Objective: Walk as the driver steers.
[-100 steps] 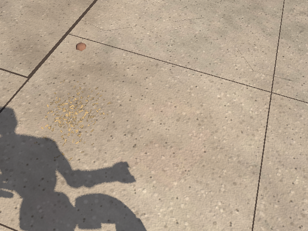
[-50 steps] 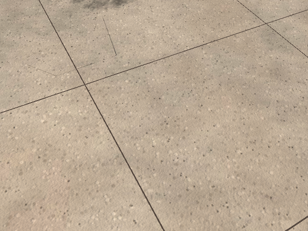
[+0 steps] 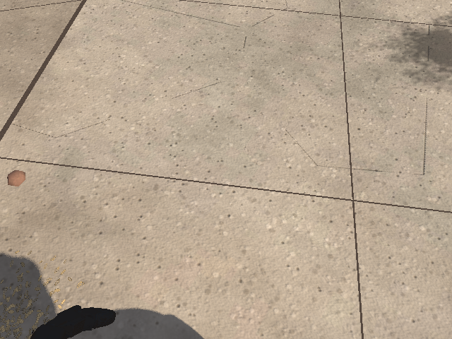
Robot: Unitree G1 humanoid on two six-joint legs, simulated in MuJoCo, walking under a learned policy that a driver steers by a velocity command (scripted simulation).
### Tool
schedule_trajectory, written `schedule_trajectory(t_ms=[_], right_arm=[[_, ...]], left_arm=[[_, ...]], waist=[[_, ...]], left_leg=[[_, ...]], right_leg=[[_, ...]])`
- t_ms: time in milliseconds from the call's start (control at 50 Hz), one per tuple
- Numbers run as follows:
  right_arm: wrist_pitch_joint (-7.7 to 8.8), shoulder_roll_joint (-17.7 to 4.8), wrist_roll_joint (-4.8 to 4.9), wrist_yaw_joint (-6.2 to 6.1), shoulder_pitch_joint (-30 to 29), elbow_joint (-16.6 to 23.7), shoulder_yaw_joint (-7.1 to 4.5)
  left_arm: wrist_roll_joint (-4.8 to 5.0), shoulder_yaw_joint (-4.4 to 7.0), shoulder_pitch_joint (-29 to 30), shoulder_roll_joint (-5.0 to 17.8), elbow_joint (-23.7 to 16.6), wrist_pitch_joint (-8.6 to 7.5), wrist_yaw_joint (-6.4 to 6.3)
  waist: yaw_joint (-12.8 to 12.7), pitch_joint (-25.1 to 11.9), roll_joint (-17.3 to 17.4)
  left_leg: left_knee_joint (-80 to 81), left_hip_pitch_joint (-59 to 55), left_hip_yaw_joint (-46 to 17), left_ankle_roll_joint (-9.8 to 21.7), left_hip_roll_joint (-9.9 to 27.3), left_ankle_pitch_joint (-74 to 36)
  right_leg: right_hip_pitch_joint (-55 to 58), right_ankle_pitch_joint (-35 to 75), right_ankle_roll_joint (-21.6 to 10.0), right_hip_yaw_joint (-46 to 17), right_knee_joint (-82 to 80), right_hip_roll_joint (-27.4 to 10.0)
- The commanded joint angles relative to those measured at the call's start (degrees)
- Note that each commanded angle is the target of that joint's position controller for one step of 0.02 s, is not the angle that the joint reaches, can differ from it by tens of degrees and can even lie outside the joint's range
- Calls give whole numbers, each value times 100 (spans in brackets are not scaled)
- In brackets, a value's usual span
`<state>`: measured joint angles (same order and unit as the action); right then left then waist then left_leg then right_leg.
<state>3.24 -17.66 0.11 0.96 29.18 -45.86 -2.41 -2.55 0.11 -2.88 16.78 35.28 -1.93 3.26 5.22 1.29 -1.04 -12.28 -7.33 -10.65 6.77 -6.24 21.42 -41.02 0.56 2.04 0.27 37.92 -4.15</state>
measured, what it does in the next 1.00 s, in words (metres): walks ahead, turning right: right foot, then left foot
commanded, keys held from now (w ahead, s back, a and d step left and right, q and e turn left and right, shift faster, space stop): w+e+shift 0.98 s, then e+shift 0.02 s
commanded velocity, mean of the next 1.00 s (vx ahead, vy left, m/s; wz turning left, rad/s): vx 0.98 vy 0.00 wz -0.66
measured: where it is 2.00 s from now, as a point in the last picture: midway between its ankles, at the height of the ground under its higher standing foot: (295, 138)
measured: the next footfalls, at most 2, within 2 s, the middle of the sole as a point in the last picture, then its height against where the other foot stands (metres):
right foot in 0.10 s outside the picture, level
left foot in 0.52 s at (183, 258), level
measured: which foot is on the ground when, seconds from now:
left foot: down 0.00-0.12, up 0.14-0.50, down 0.52-0.94, up 0.96-1.00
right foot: up 0.00-0.08, down 0.10-0.50, up 0.52-0.94, down 0.96-1.00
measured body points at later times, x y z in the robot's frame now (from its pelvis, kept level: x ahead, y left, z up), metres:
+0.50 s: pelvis +0.48 -0.02 -0.01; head +0.51 -0.02 +0.44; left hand +0.46 +0.27 -0.13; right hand +0.72 -0.27 -0.04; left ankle +0.67 +0.09 -0.72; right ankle +0.27 -0.10 -0.73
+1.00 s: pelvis +0.90 -0.18 -0.04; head +0.93 -0.20 +0.41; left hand +1.23 -0.13 -0.12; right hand +0.71 -0.37 -0.17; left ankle +0.78 +0.07 -0.60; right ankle +0.97 -0.24 -0.73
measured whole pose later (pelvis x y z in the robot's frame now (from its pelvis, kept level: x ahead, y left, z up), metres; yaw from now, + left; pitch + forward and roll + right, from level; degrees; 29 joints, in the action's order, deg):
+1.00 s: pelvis +0.90 -0.18 -0.04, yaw -43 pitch +0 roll +1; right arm 3.4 -14.8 -2.3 -0.5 25.0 -48.7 -0.8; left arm -1.4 1.8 -4.0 18.6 38.5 -0.4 2.6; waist 2.6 3.4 -1.5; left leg -73.4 4.4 6.2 -2.3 2.9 22.7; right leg -30.2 -15.1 -13.0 6.8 45.0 8.1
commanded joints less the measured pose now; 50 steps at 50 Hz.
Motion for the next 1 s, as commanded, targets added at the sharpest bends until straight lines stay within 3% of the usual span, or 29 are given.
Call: schedule_trajectory(t_ms=[20,60,80,100,120,140,160,180,200,260,320,380,440,480,500,520,540,560,580,600,680,800,860,900,920,940,960,980,1000], right_arm=[[226,-1105,43,-51,-338,158,-247],[194,-1345,-147,-82,-306,10,-297],[113,-1359,-271,-120,-499,-15,-316],[83,-1188,-342,-156,-699,-23,-269],[147,-460,-176,-75,-578,272,-87],[284,-329,-198,35,-346,407,8],[307,-586,-254,8,-843,443,29],[342,-714,-313,23,-1326,503,59],[336,-684,-376,29,-1612,615,88],[138,-429,-527,67,-1839,882,233],[116,-375,-410,152,-2806,1322,368],[133,-230,-220,219,-3331,1478,441],[154,-469,-222,122,-3283,1453,329],[200,-750,-234,-7,-2432,1203,156],[227,-935,-251,-106,-1488,984,37],[247,-1397,-371,-249,-218,853,-158],[193,-1804,-543,-262,-171,822,-253],[128,-1539,-401,-252,-641,808,-289],[124,-937,-358,-227,-1081,876,-172],[134,-642,-357,-188,-1198,789,-105],[288,-164,-182,-114,-735,219,17],[439,-415,-172,-124,-932,-23,-26],[396,-838,-181,-205,-526,-123,-106],[229,-1215,-199,-300,-659,-42,-204],[142,-1302,-211,-310,-951,80,-226],[77,-1193,-268,-237,-1038,125,-224],[115,-512,-358,-119,-1068,334,-60],[219,-610,-197,-139,-756,1011,-32],[353,-850,-215,-145,-1257,1090,-15]], left_arm=[[47,124,603,507,-382,-122,-35],[116,274,-463,820,-70,-99,-164],[160,374,-1737,973,309,-76,-256],[141,483,-2980,1206,661,-61,-360],[20,665,-3453,1807,779,-72,-400],[97,612,-2794,1585,829,-61,-272],[138,580,-2003,1203,675,-88,-195],[186,547,-1946,955,714,-118,-166],[168,504,-1989,805,825,-134,-178],[167,415,-2116,685,1137,-242,-240],[188,504,-2033,882,1050,-315,-277],[284,618,-2004,1065,1016,-363,-213],[340,683,-2288,1189,1111,-339,-220],[275,720,-2376,1353,1177,-298,-245],[259,734,-2220,1408,1160,-313,-218],[251,610,-2068,939,1017,-387,-224],[486,385,-2498,54,722,-373,-259],[360,361,-2228,408,688,-275,-292],[244,420,-1680,643,717,-196,-269],[184,423,-1388,619,712,-149,-193],[78,317,-772,160,370,145,45],[86,92,507,195,-335,176,285],[84,81,505,328,-253,159,295],[78,211,-653,669,94,135,201],[74,352,-1853,918,458,119,113],[121,532,-2707,1173,832,109,-45],[239,686,-2289,1653,822,197,-211],[73,775,-1997,2179,491,267,-221],[108,784,-2069,1888,410,267,-282]], waist=[[-175,342,473],[-709,-394,742],[-1368,-947,770],[-1964,-1376,539],[-1785,-1762,-1192],[-1072,-1641,-1939],[-934,-847,-968],[-937,-565,-108],[-820,-272,190],[-386,309,-125],[-468,687,-86],[-717,541,-124],[-812,237,-101],[-423,-462,36],[110,-994,126],[624,-1761,587],[160,-2349,2076],[-3,-1843,1857],[11,-1036,1056],[-50,-573,560],[-344,-41,806],[-617,603,363],[-750,388,402],[-1462,-320,678],[-2009,-813,729],[-2194,-1120,272],[-1582,-712,-1087],[-1151,-1804,-1237],[-1344,-1466,-250]], left_leg=[[533,797,-275,460,1333,-4294],[-850,118,50,237,1439,-6984],[-2280,287,295,164,1414,-7581],[-4137,1297,510,97,1197,-6771],[-6945,3221,790,-208,172,-3047],[-7335,4564,418,-194,-278,125],[-7299,4936,249,-102,261,-423],[-6953,4756,245,-127,514,-693],[-6461,4588,305,-183,691,-662],[-5393,4411,420,-543,978,-219],[-3849,4080,782,-861,1106,-1002],[-2516,2685,1057,-920,872,-2510],[-1934,2457,1001,-855,744,-2468],[-1718,1435,1109,-731,439,-1478],[-1808,248,1013,-644,650,-1176],[-1692,-1036,-186,-446,1869,786],[-529,-1914,-3172,-29,3494,2672],[-93,-1281,-3829,125,3364,3098],[-212,-568,-2648,37,3036,2327],[-256,31,-1642,-28,2758,1015],[-146,632,334,-332,2278,-1669],[560,1301,2233,-523,1817,-3511],[-154,870,2656,-696,1796,-7060],[-1851,761,2573,-721,2030,-8419],[-3326,1258,2421,-643,2133,-8352],[-5348,2370,2381,-627,1747,-5436],[-7664,4119,2326,-756,672,391],[-8699,5722,1094,-878,434,817],[-8246,6078,556,-871,717,318]], right_leg=[[1398,372,-436,508,-661,387],[2385,-634,-705,644,-445,841],[3478,-1106,-837,766,-434,985],[4889,-1735,-992,333,-246,560],[5942,-4043,-1765,-2457,-859,-714],[6011,-4368,-2062,-5466,-2392,-1199],[5340,-4333,-2102,-5012,-2429,-1162],[4644,-3675,-2062,-4299,-2386,-1011],[4027,-3202,-1940,-3782,-2457,-774],[2846,-2549,-1955,-2972,-2707,-254],[1855,-2074,-1953,-2532,-3250,-73],[1412,-1168,-1577,-2209,-3474,115],[2536,252,-1316,-2262,-2787,-13],[3043,1938,-1088,-2069,-1239,131],[2596,1925,-956,-1888,124,398],[1760,547,-904,-1488,1995,700],[190,-3024,-780,-871,3654,1176],[-443,-2414,-873,-658,4180,677],[-570,-1896,-875,-524,4064,364],[-438,-1636,-832,-491,3801,167],[-553,-1535,-750,-340,3594,-146],[17,-126,-877,521,1533,28],[1193,-156,-1162,1225,709,684],[2565,-583,-1379,1107,603,1008],[3881,-747,-1596,789,455,1052],[5342,-983,-1786,259,59,963],[5726,-754,-2027,-1209,2,110],[7036,-1291,-3140,-4131,-1149,-936],[6590,-1585,-3035,-4723,-2042,-1138]])
Over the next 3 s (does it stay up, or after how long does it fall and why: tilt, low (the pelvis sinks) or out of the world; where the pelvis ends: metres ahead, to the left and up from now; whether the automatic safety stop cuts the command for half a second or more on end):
stays up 0.92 -0.79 -0.02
